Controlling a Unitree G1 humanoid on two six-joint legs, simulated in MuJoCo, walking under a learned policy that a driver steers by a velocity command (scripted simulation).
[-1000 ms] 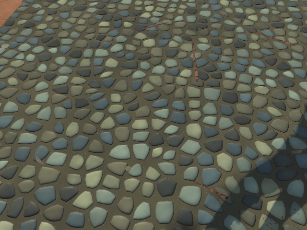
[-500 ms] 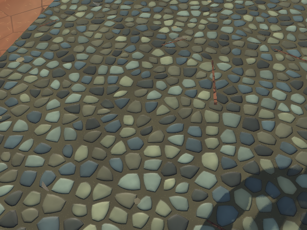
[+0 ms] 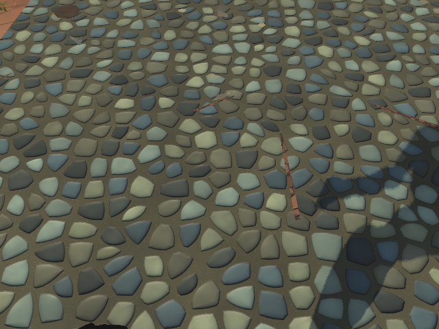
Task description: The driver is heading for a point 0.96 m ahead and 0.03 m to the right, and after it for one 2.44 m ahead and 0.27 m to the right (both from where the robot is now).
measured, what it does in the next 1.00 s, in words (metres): walks ahead: right foot, then left foot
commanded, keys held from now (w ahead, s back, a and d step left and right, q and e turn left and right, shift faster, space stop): w+shift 1.00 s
